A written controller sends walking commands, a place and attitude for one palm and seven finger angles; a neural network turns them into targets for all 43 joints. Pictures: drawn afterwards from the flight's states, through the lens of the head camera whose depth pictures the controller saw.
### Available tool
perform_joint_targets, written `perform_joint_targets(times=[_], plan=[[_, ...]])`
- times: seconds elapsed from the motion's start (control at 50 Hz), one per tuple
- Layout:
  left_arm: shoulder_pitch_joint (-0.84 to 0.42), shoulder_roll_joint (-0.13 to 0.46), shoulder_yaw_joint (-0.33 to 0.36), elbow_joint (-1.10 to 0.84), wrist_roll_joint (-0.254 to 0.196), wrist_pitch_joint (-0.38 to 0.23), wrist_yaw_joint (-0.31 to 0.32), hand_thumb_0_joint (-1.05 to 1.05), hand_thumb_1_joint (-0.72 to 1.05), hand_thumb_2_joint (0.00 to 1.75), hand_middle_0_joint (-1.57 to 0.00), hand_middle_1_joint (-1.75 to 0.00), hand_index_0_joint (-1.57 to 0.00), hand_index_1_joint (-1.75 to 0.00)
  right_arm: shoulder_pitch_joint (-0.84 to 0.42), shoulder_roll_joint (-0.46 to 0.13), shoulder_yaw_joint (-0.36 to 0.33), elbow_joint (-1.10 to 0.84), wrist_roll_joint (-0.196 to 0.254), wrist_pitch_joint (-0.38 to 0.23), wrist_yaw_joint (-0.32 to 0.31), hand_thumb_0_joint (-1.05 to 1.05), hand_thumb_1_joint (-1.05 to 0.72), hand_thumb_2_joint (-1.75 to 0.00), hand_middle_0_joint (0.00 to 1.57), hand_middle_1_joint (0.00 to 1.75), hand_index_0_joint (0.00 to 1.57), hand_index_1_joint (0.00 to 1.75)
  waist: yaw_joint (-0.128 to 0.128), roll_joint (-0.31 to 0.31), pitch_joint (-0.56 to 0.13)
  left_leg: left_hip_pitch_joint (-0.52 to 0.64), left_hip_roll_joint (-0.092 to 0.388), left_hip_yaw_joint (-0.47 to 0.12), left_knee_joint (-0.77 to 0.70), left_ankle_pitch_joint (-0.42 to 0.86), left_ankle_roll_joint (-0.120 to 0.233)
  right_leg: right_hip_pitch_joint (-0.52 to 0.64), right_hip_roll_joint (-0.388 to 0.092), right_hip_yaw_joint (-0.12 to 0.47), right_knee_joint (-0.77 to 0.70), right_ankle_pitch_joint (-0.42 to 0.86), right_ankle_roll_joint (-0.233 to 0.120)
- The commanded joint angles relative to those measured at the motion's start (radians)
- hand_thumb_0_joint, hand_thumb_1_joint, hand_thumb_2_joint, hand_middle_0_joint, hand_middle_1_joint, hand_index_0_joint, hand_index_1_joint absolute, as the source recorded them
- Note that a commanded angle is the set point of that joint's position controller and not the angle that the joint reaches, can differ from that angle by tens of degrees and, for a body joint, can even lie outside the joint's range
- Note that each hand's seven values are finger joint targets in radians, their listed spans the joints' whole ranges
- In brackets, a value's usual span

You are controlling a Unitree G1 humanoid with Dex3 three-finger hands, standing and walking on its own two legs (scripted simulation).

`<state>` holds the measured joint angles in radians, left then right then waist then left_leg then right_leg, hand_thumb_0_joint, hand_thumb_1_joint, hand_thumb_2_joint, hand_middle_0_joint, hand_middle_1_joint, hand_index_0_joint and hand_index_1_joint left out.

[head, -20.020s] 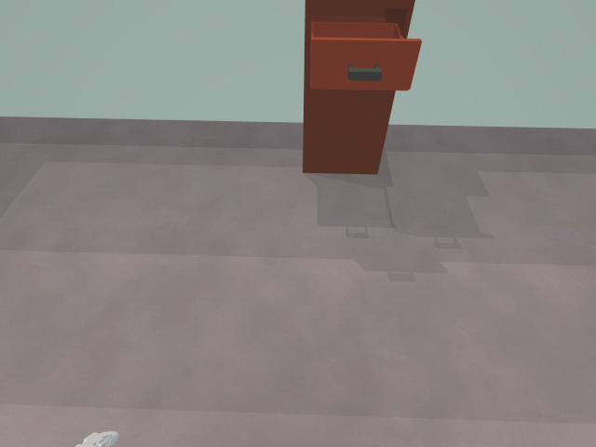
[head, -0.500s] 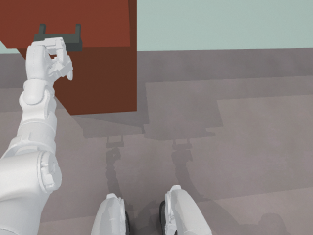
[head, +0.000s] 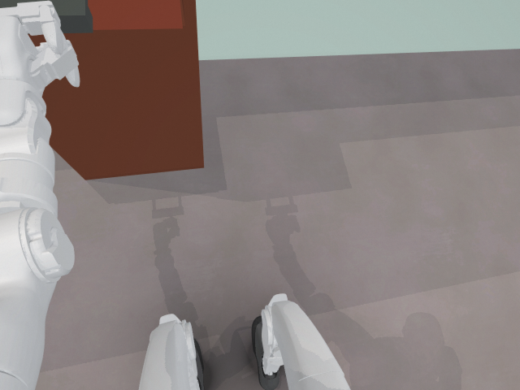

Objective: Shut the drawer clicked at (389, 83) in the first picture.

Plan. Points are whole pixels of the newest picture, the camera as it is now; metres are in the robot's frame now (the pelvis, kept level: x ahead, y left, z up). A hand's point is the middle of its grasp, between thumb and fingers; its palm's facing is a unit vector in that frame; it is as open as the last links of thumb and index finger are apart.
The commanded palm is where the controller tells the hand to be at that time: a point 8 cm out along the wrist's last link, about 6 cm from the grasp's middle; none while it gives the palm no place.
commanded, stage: push the drawer shut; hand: left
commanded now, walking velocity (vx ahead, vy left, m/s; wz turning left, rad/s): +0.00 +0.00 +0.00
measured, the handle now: (47, 2) +0.66 +0.21 +0.06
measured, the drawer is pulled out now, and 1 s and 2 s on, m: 0.01 0.00 0.00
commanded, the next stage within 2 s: pull the fist back off the drawer in 0.36 s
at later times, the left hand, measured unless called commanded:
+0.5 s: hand (58, 42) +0.59 +0.19 +0.06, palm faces +0.03 -1.00 -0.05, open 3.3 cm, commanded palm +0.62 +0.19 +0.06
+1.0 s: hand (68, 47) +0.58 +0.18 +0.06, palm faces +0.03 -1.00 -0.03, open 3.3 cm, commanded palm +0.56 +0.20 +0.06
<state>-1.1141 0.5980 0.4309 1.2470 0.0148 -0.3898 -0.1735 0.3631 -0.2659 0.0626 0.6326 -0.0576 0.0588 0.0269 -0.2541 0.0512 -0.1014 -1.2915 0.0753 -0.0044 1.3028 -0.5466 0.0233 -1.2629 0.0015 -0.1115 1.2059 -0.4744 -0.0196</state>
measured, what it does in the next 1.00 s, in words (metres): stands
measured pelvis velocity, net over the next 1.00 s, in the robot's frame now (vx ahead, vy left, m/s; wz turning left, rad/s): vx -0.02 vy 0.01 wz -0.02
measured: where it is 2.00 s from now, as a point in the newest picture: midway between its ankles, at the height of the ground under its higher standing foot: (231, 377)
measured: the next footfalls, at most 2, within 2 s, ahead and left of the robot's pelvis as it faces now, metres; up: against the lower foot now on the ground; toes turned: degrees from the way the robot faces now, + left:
none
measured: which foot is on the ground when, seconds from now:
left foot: down 0.00-1.00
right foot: down 0.00-1.00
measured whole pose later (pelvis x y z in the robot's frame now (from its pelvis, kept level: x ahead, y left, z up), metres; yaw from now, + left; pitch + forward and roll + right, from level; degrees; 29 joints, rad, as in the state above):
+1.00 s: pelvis -0.02 +0.01 -0.01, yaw -1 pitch +32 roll -6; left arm -1.21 0.66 0.42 1.21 0.04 -0.28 -0.16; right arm 0.42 -0.25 0.10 0.63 -0.06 0.02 0.04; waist -0.29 0.05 -0.09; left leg -1.38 0.08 -0.01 1.33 -0.52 0.04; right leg -1.33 0.01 -0.12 1.21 -0.43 -0.01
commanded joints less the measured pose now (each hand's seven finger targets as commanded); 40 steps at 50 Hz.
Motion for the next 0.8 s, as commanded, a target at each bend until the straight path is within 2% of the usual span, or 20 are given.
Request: perform_joint_targets(times=[0.0, 0.04, 0.1, 0.12, 0.16, 0.26, 0.3, 0.36, 0.38, 0.42, 0.44, 0.48, 0.52, 0.58, 0.64, 0.68, 0.7, 0.72, 0.74, 0.78], plan=[[-0.547, 0.29, 0.044, -0.23, -0.016, -0.067, 0.003, 0.0, 0.9, 0.9, -1.4, -1.6, -1.4, -1.6, 0.236, -0.198, -0.062, -0.017, -0.006, 0.005, -0.011, 0.0, -0.9, -0.9, 0.2, 0.3, 0.2, 0.3, -0.04, 0.199, -0.627, 0.458, -0.03, -0.089, -0.114, 0.44, 0.011, 0.267, 0.048, 0.07, -0.13, 0.282, -0.002], [-0.588, 0.283, 0.021, -0.202, -0.007, -0.052, 0.002, 0.0, 0.9, 0.9, -1.4, -1.6, -1.4, -1.6, 0.241, -0.196, -0.057, -0.012, -0.006, 0.005, -0.011, 0.0, -0.9, -0.9, 0.2, 0.3, 0.2, 0.3, -0.063, 0.187, -0.589, 0.421, -0.029, -0.089, -0.11, 0.408, 0.016, 0.254, 0.049, 0.071, -0.134, 0.259, 0.001], [-0.635, 0.28, 0.008, -0.23, 0.001, -0.052, 0.005, 0.0, 0.9, 0.9, -1.4, -1.6, -1.4, -1.6, 0.252, -0.199, -0.056, -0.009, -0.012, 0.002, -0.008, 0.0, -0.9, -0.9, 0.2, 0.3, 0.2, 0.3, -0.067, 0.262, -0.632, 0.482, -0.027, -0.1, -0.106, 0.445, 0.011, 0.211, 0.048, 0.064, -0.126, 0.262, -0.003], [-0.639, 0.313, 0.034, -0.229, 0.003, -0.049, 0.009, 0.0, 0.9, 0.9, -1.4, -1.6, -1.4, -1.6, 0.26, -0.203, -0.056, -0.006, -0.014, 0.003, -0.008, 0.0, -0.9, -0.9, 0.2, 0.3, 0.2, 0.3, -0.068, 0.245, -0.647, 0.483, -0.024, -0.103, -0.101, 0.453, 0.012, 0.214, 0.049, 0.063, -0.124, 0.267, -0.003], [-0.688, 0.295, 0.017, -0.219, 0.002, -0.044, 0.006, 0.0, 0.9, 0.9, -1.4, -1.6, -1.4, -1.6, 0.266, -0.2, -0.055, 0.0, -0.014, 0.001, -0.008, 0.0, -0.9, -0.9, 0.2, 0.3, 0.2, 0.3, -0.09, 0.23, -0.621, 0.461, -0.025, -0.106, -0.094, 0.436, 0.016, 0.199, 0.052, 0.063, -0.125, 0.259, -0.001], [-0.784, 0.287, -0.024, -0.198, 0.015, -0.025, 0.015, 0.0, 0.9, 0.9, -1.4, -1.6, -1.4, -1.6, 0.275, -0.204, -0.047, 0.014, -0.016, -0.009, -0.013, 0.0, -0.9, -0.9, 0.2, 0.3, 0.2, 0.3, -0.124, 0.275, -0.596, 0.45, -0.026, -0.114, -0.091, 0.367, 0.017, 0.128, 0.052, 0.058, -0.128, 0.19, -0.002], [-0.801, 0.306, -0.027, -0.169, 0.016, -0.014, 0.017, 0.0, 0.9, 0.9, -1.4, -1.6, -1.4, -1.6, 0.276, -0.209, -0.04, 0.016, -0.015, -0.016, -0.019, 0.0, -0.9, -0.9, 0.2, 0.3, 0.2, 0.3, -0.137, 0.26, -0.574, 0.412, -0.027, -0.114, -0.087, 0.331, 0.021, 0.125, 0.051, 0.06, -0.131, 0.167, 0.001], [-0.849, 0.294, -0.054, -0.195, 0.019, -0.013, 0.014, 0.0, 0.9, 0.9, -1.4, -1.6, -1.4, -1.6, 0.276, -0.21, -0.036, 0.018, -0.017, -0.03, -0.023, 0.0, -0.9, -0.9, 0.2, 0.3, 0.2, 0.3, -0.146, 0.33, -0.604, 0.448, -0.025, -0.123, -0.089, 0.324, 0.017, 0.081, 0.05, 0.052, -0.119, 0.152, -0.005], [-0.849, 0.313, -0.049, -0.192, 0.021, -0.012, 0.015, 0.0, 0.9, 0.9, -1.4, -1.6, -1.4, -1.6, 0.277, -0.215, -0.033, 0.021, -0.017, -0.033, -0.025, 0.0, -0.9, -0.9, 0.2, 0.3, 0.2, 0.3, -0.145, 0.332, -0.608, 0.457, -0.023, -0.13, -0.088, 0.322, 0.015, 0.072, 0.05, 0.049, -0.117, 0.148, -0.005], [-0.854, 0.279, -0.077, -0.168, 0.02, 0.002, 0.016, 0.0, 0.9, 0.9, -1.4, -1.6, -1.4, -1.6, 0.272, -0.215, -0.029, 0.024, -0.016, -0.042, -0.027, 0.0, -0.9, -0.9, 0.2, 0.3, 0.2, 0.3, -0.159, 0.324, -0.581, 0.44, -0.022, -0.13, -0.093, 0.287, 0.017, 0.054, 0.051, 0.047, -0.122, 0.126, -0.003], [-0.862, 0.285, -0.076, -0.17, 0.018, 0.008, 0.018, 0.0, 0.9, 0.9, -1.4, -1.6, -1.4, -1.6, 0.271, -0.218, -0.027, 0.025, -0.016, -0.048, -0.029, 0.0, -0.9, -0.9, 0.2, 0.3, 0.2, 0.3, -0.162, 0.318, -0.576, 0.425, -0.022, -0.129, -0.094, 0.264, 0.019, 0.056, 0.05, 0.05, -0.125, 0.115, -0.001], [-0.866, 0.291, -0.076, -0.174, 0.023, 0.014, 0.018, 0.0, 0.9, 0.9, -1.4, -1.6, -1.4, -1.6, 0.271, -0.219, -0.024, 0.022, -0.017, -0.056, -0.029, 0.0, -0.9, -0.9, 0.2, 0.3, 0.2, 0.3, -0.159, 0.339, -0.593, 0.424, -0.024, -0.132, -0.093, 0.251, 0.019, 0.05, 0.049, 0.048, -0.117, 0.108, -0.004], [-0.855, 0.323, -0.054, -0.153, 0.028, 0.025, 0.018, 0.0, 0.9, 0.9, -1.4, -1.6, -1.4, -1.6, 0.278, -0.218, -0.02, 0.016, -0.017, -0.058, -0.029, 0.0, -0.9, -0.9, 0.2, 0.3, 0.2, 0.3, -0.151, 0.306, -0.599, 0.386, -0.027, -0.128, -0.091, 0.234, 0.021, 0.086, 0.05, 0.05, -0.118, 0.098, -0.002], [-0.855, 0.288, -0.082, -0.145, 0.036, 0.038, 0.018, 0.0, 0.9, 0.9, -1.4, -1.6, -1.4, -1.6, 0.272, -0.222, -0.02, 0.01, -0.017, -0.062, -0.026, 0.0, -0.9, -0.9, 0.2, 0.3, 0.2, 0.3, -0.156, 0.324, -0.56, 0.394, -0.023, -0.144, -0.108, 0.179, 0.017, 0.03, 0.048, 0.04, -0.114, 0.066, -0.005], [-0.849, 0.313, -0.06, -0.157, 0.037, 0.048, 0.023, 0.0, 0.9, 0.9, -1.4, -1.6, -1.4, -1.6, 0.277, -0.222, -0.019, 0.005, -0.019, -0.063, -0.024, 0.0, -0.9, -0.9, 0.2, 0.3, 0.2, 0.3, -0.144, 0.322, -0.575, 0.387, -0.025, -0.142, -0.107, 0.179, 0.018, 0.046, 0.046, 0.042, -0.113, 0.069, -0.005], [-0.837, 0.336, -0.036, -0.182, 0.042, 0.046, 0.021, 0.0, 0.9, 0.9, -1.4, -1.6, -1.4, -1.6, 0.285, -0.225, -0.022, -0.003, -0.02, -0.063, -0.021, 0.0, -0.9, -0.9, 0.2, 0.3, 0.2, 0.3, -0.129, 0.331, -0.622, 0.424, -0.023, -0.153, -0.111, 0.205, 0.013, 0.05, 0.046, 0.035, -0.102, 0.082, -0.007], [-0.829, 0.324, -0.042, -0.187, 0.042, 0.047, 0.019, 0.0, 0.9, 0.9, -1.4, -1.6, -1.4, -1.6, 0.282, -0.223, -0.024, -0.005, -0.019, -0.061, -0.019, 0.0, -0.9, -0.9, 0.2, 0.3, 0.2, 0.3, -0.123, 0.344, -0.617, 0.437, -0.021, -0.157, -0.115, 0.21, 0.01, 0.04, 0.046, 0.034, -0.102, 0.084, -0.008], [-0.807, 0.283, -0.061, -0.175, 0.037, 0.055, 0.017, 0.0, 0.9, 0.9, -1.4, -1.6, -1.4, -1.6, 0.28, -0.22, -0.027, -0.005, -0.017, -0.062, -0.015, 0.0, -0.9, -0.9, 0.2, 0.3, 0.2, 0.3, -0.125, 0.319, -0.601, 0.428, -0.022, -0.154, -0.118, 0.191, 0.011, 0.038, 0.048, 0.035, -0.108, 0.075, -0.007], [-0.792, 0.289, -0.052, -0.18, 0.035, 0.058, 0.018, 0.0, 0.9, 0.9, -1.4, -1.6, -1.4, -1.6, 0.281, -0.219, -0.027, -0.004, -0.018, -0.06, -0.015, 0.0, -0.9, -0.9, 0.2, 0.3, 0.2, 0.3, -0.121, 0.314, -0.586, 0.424, -0.02, -0.153, -0.124, 0.195, 0.011, 0.047, 0.046, 0.033, -0.111, 0.08, -0.007], [-0.761, 0.308, -0.024, -0.206, 0.03, 0.052, 0.02, 0.0, 0.9, 0.9, -1.4, -1.6, -1.4, -1.6, 0.283, -0.223, -0.029, -0.009, -0.018, -0.058, -0.01, 0.0, -0.9, -0.9, 0.2, 0.3, 0.2, 0.3, -0.1, 0.323, -0.608, 0.46, -0.018, -0.162, -0.132, 0.216, 0.006, 0.046, 0.047, 0.028, -0.105, 0.087, -0.01]])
